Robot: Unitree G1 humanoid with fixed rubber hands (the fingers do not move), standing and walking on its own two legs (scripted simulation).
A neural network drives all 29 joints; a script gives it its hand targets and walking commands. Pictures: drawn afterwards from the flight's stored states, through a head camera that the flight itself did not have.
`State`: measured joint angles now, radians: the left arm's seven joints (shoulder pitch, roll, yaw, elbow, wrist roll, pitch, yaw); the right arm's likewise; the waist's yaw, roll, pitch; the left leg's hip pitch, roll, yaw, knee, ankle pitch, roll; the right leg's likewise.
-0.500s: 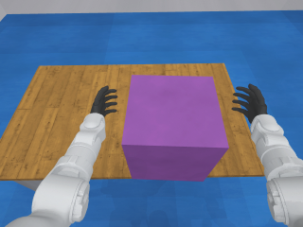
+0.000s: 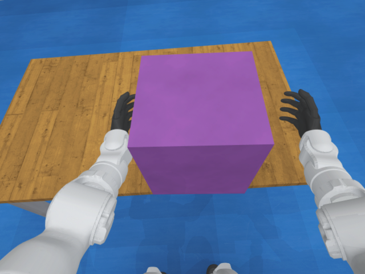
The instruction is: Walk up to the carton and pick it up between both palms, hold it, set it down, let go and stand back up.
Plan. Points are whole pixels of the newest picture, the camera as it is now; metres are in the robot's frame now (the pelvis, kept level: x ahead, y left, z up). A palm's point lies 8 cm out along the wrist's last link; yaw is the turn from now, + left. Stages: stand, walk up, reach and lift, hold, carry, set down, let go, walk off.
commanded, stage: reach and lift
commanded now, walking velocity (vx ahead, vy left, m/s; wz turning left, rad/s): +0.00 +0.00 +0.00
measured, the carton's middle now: (197, 130) +0.47 -0.01 -0.01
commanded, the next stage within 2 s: none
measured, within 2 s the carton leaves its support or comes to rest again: neither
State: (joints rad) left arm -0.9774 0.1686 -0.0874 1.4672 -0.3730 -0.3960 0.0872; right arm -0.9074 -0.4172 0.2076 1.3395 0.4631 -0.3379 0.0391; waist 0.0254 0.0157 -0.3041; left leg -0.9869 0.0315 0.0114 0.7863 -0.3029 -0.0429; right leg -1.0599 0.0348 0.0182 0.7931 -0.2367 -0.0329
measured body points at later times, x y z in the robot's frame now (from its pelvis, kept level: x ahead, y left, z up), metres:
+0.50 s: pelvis +0.01 +0.01 -0.02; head +0.13 -0.01 +0.42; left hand +0.47 +0.15 +0.01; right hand +0.47 -0.20 +0.01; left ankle +0.02 +0.15 -0.69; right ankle +0.06 -0.09 -0.69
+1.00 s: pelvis +0.01 +0.00 -0.01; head +0.10 -0.02 +0.43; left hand +0.45 +0.14 +0.03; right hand +0.46 -0.21 +0.03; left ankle +0.02 +0.15 -0.69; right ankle +0.06 -0.09 -0.69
